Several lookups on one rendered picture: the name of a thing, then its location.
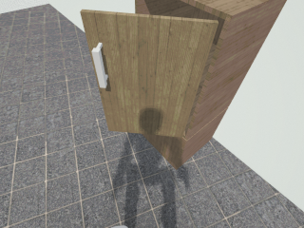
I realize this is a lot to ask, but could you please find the handle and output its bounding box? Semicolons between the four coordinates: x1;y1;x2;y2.
91;43;108;88

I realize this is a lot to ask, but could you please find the cupboard door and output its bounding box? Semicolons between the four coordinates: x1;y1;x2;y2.
80;9;219;138

